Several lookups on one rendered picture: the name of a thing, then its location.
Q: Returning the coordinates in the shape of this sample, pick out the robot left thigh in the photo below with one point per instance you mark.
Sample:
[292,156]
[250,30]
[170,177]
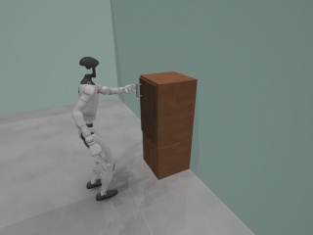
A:
[97,133]

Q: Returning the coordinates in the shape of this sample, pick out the cupboard door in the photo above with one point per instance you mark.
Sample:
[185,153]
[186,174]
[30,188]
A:
[148,109]

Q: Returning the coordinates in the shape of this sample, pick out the robot right thigh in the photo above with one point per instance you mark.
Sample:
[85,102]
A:
[105,148]

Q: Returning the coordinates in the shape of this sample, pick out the right robot upper arm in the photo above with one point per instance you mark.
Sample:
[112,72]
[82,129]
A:
[86,94]

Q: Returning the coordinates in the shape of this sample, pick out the robot thigh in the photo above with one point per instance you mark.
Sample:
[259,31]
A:
[105,148]
[97,133]

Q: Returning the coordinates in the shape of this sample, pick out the robot left forearm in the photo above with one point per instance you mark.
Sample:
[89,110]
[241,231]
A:
[117,91]

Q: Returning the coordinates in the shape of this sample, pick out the left robot upper arm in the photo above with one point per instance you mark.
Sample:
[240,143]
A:
[103,90]

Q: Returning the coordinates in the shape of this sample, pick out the robot right hand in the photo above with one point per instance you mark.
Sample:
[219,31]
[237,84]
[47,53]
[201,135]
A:
[94,150]

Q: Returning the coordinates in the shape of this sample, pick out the robot right forearm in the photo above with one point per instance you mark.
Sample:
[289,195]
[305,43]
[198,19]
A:
[81,124]

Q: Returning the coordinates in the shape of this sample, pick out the robot left hand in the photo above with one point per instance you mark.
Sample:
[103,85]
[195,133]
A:
[128,88]

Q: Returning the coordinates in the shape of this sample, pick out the handle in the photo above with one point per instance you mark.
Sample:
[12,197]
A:
[137,90]

